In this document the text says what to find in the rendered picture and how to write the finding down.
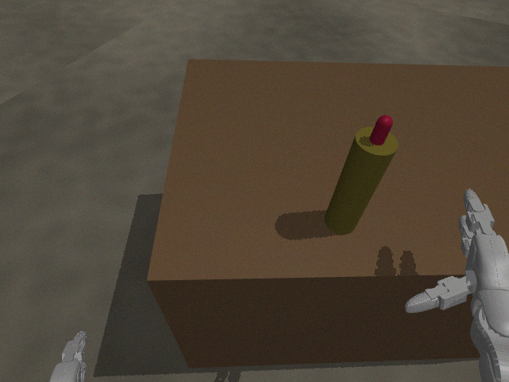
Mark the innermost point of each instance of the bottle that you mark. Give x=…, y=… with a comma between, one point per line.
x=371, y=153

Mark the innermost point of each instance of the left robot hand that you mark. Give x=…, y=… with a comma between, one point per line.
x=72, y=368

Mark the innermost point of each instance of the right robot arm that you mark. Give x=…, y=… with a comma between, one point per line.
x=490, y=333

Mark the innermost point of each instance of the right robot hand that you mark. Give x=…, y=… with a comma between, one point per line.
x=487, y=265

